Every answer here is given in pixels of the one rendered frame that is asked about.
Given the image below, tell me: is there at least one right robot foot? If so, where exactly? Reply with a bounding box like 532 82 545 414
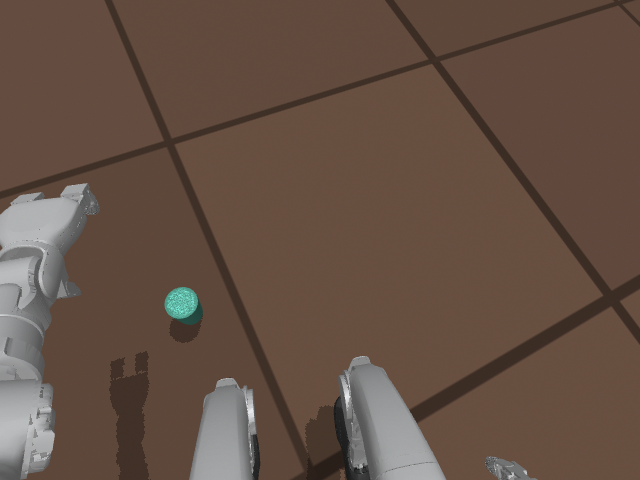
334 396 370 480

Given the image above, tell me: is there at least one left robot hand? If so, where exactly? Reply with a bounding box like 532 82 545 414
0 183 100 299

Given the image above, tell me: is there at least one right robot hand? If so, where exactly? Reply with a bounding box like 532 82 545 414
485 456 537 480

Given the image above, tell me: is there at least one cup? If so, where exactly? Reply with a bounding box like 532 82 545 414
165 287 203 325

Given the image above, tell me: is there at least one left robot arm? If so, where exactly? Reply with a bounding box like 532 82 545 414
0 241 65 480

